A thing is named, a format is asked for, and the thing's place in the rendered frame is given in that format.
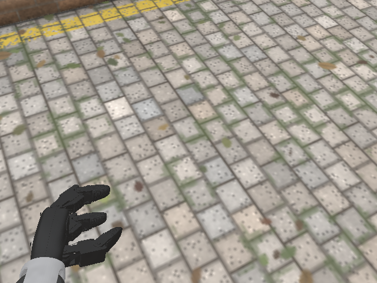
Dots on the left robot forearm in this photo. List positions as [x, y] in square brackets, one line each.
[42, 270]

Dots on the robot left hand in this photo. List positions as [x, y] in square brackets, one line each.
[60, 224]

